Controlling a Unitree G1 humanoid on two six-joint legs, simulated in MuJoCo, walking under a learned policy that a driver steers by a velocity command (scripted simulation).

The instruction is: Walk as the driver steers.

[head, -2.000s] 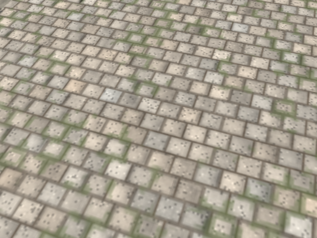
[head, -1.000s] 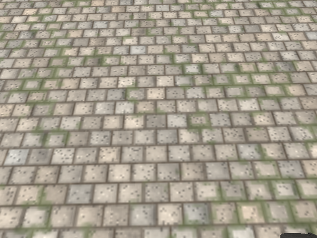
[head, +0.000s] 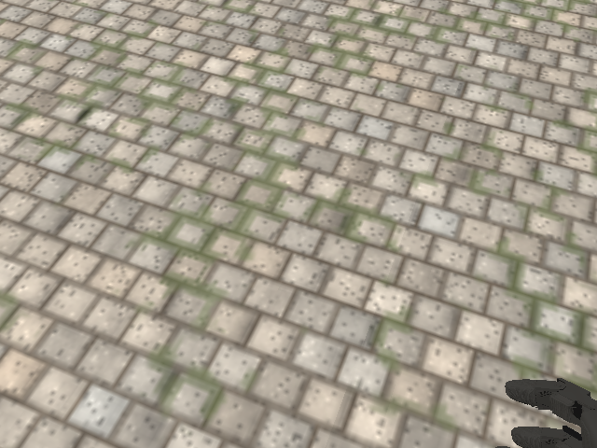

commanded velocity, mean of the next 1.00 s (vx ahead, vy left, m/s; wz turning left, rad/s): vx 0.50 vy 0.00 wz -0.33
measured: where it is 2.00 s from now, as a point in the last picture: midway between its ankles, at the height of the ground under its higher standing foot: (424, 343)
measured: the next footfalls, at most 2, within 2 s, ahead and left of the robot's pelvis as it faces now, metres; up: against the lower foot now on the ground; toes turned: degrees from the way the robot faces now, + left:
right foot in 0.52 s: +0.38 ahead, -0.18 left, +0.00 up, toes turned -20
left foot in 1.06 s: +0.76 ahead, -0.10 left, +0.00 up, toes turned -18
